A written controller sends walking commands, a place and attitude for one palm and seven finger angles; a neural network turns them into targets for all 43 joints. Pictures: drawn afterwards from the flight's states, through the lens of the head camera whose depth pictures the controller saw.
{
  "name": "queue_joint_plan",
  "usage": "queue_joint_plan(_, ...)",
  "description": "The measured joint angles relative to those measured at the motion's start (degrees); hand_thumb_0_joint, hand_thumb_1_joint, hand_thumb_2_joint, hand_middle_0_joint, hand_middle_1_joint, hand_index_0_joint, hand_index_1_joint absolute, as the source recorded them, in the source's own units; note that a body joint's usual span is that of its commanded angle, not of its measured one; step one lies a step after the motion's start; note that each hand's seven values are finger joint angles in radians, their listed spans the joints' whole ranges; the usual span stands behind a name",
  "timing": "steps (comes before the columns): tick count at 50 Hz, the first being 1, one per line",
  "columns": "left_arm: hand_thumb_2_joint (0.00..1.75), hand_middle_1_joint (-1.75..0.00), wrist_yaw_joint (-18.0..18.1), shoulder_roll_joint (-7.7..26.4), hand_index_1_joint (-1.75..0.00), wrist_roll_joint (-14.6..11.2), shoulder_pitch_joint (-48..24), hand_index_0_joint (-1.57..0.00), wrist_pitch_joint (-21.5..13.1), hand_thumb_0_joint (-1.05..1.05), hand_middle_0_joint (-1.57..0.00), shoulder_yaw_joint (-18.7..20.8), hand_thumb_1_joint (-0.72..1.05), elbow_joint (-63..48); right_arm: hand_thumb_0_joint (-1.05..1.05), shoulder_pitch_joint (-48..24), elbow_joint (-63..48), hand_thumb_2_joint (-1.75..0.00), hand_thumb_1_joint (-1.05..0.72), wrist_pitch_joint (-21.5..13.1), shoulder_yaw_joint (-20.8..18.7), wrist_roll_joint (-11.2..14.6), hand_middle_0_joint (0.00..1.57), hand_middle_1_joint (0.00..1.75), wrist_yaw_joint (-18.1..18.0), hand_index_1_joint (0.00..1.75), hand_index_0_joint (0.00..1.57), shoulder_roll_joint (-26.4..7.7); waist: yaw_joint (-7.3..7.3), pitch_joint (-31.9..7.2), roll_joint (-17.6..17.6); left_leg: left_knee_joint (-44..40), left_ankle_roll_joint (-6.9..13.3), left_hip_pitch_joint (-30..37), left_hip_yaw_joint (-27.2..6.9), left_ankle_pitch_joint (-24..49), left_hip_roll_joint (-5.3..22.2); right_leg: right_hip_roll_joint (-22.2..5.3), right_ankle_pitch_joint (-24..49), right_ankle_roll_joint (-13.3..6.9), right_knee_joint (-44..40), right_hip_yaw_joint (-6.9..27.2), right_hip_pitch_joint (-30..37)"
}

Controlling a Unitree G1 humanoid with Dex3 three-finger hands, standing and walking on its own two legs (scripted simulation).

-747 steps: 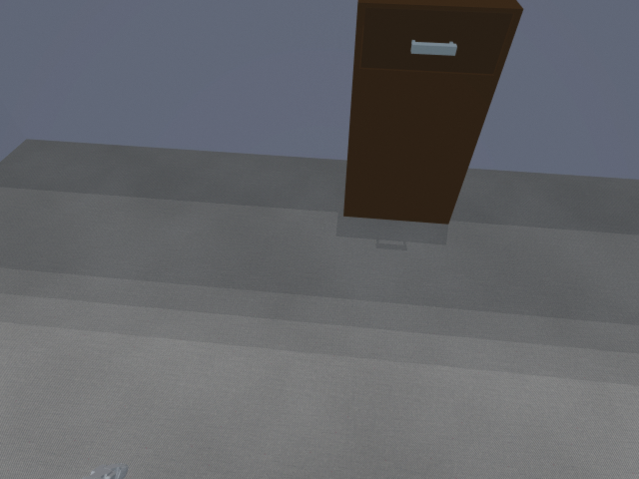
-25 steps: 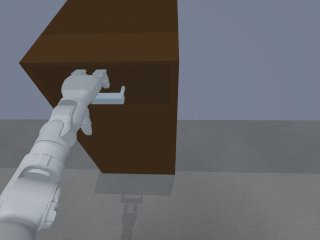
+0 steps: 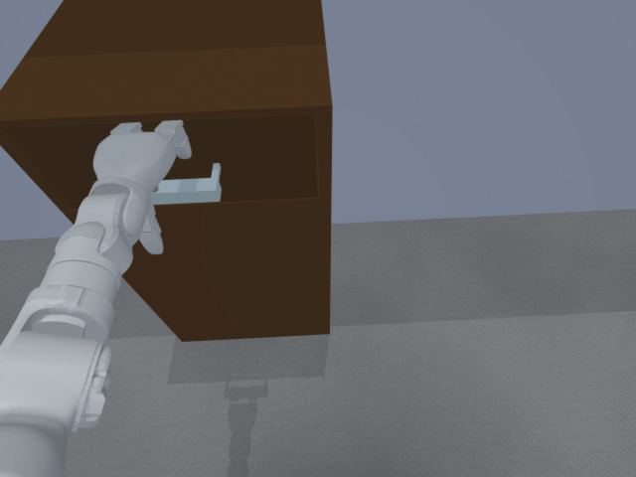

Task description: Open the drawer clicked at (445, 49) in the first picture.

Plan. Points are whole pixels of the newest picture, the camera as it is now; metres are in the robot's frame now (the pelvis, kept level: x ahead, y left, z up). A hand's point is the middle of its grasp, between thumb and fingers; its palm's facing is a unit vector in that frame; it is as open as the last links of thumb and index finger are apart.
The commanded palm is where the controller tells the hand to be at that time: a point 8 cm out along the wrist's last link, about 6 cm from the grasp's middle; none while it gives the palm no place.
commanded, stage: move the hooked fingers above the handle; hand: left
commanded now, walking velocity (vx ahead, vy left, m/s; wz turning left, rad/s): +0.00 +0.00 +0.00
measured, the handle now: (177, 181) +0.54 +0.21 +0.03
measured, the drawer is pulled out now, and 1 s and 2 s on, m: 0.00 0.00 0.00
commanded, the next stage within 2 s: lower the fingers behind the handle in 0.82 s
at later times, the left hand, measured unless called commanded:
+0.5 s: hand (167, 178) +0.49 +0.19 +0.08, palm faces -0.03 -0.02 -1.00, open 13.8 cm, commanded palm +0.47 +0.21 +0.14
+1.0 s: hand (164, 180) +0.49 +0.19 +0.08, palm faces -0.04 -0.01 -1.00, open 13.8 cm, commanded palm +0.47 +0.21 +0.14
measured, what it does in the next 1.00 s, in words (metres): stands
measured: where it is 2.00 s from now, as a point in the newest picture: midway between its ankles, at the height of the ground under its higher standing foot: outside the picture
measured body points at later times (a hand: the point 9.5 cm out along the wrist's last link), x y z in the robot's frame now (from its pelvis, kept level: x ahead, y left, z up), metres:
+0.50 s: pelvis +0.00 +0.00 +0.00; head +0.08 -0.01 +0.44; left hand +0.49 +0.19 +0.14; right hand +0.04 -0.27 -0.14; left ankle -0.03 +0.11 -0.73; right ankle +0.00 -0.13 -0.73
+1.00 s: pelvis +0.00 -0.01 +0.00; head +0.08 -0.03 +0.44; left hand +0.48 +0.19 +0.14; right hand +0.05 -0.29 -0.14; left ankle -0.03 +0.11 -0.73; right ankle +0.00 -0.13 -0.73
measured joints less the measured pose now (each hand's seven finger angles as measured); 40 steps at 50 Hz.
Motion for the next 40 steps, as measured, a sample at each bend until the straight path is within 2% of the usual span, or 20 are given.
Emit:
queue_joint_plan(4, 0.30, -1.20, 1.23, -0.48, -1.20, 0.42, 0.27, -0.32, -0.21, 0.00, -0.32, -0.61, -0.48, -0.29, 0.01, -0.84, 0.15, -0.90, -0.91, -0.06, 0.24, 0.07, 0.20, 0.30, 0.08, 0.30, 0.20, 0.32, 0.27, 0.04, -0.17, 0.26, 0.14, -0.06, -0.24, -0.05, -0.20, -0.22, -0.04, 0.13, 0.07, -0.22, 0.16)
queue_joint_plan(9, 0.30, -1.20, 2.28, -0.85, -1.20, 0.67, -1.66, -0.32, 1.38, 0.00, -0.32, -1.85, -0.48, 1.15, 0.01, -2.44, -0.03, -0.90, -0.91, -0.65, 0.48, 0.05, 0.20, 0.30, 0.18, 0.30, 0.20, 0.64, 0.36, -0.02, -0.36, 0.62, 0.26, -0.51, -0.63, 0.00, -0.48, -0.52, -0.07, 0.23, 0.28, -0.57, -0.02)
queue_joint_plan(17, 0.30, -1.20, 0.67, -2.05, -1.20, 0.25, -5.40, -0.32, 3.34, 0.00, -0.32, -4.21, -0.49, 3.90, 0.01, -3.76, -1.04, -0.90, -0.91, -1.23, 1.04, 0.14, 0.20, 0.30, 0.08, 0.30, 0.20, 0.60, 0.13, -0.12, -0.40, 0.96, 0.34, -0.95, -0.97, -0.07, -0.71, -0.76, -0.25, 0.33, 0.59, -0.86, -0.29)
queue_joint_plan(22, 0.30, -1.20, 0.88, -2.80, -1.20, 0.59, -5.83, -0.32, 2.59, 0.00, -0.32, -3.35, -0.49, 4.23, 0.01, -3.57, -1.44, -0.90, -0.91, -1.16, 1.32, -0.02, 0.20, 0.30, 0.02, 0.30, 0.20, 0.44, -0.26, -0.22, -0.30, 1.45, 0.26, -1.38, -0.78, -0.47, -0.56, -0.63, -0.63, 0.27, 1.21, -0.65, -0.91)
queue_joint_plan(27, 0.30, -1.21, 1.68, -1.70, -1.20, 1.64, -4.80, -0.32, 2.58, 0.00, -0.32, -0.66, -0.49, 3.93, 0.01, -2.95, -1.74, -0.90, -0.91, -1.03, 1.34, -0.20, 0.20, 0.30, -0.19, 0.30, 0.20, 0.43, -0.84, -0.30, -0.10, 1.66, 0.09, -2.00, -0.29, -0.73, -0.18, -0.24, -0.81, 0.11, 1.65, -0.15, -1.90)
queue_joint_plan(35, 0.30, -1.21, 0.84, -1.25, -1.20, 0.48, -1.78, -0.32, 3.47, 0.00, -0.32, -1.01, -0.48, 1.30, 0.01, -1.26, -0.59, -0.90, -0.91, -0.21, 0.69, 0.06, 0.20, 0.30, -0.01, 0.30, 0.20, 0.22, -0.04, -0.24, 0.52, 0.47, -0.27, -0.48, -0.52, -0.54, 0.10, 0.10, -0.81, -0.20, 0.63, -0.41, -0.39)
queue_joint_plan(40, 0.30, -1.21, 0.09, -1.26, -1.20, -0.14, -1.20, -0.32, 2.50, 0.00, -0.32, -1.90, -0.48, 0.23, 0.01, -1.55, -0.13, -0.90, -0.91, -0.09, 0.55, 0.18, 0.20, 0.30, -0.32, 0.30, 0.20, 0.06, 0.30, 0.03, 0.46, -0.05, -0.48, 0.34, -1.06, -0.30, 0.11, 0.12, -0.81, -0.41, 0.16, -0.95, 0.64)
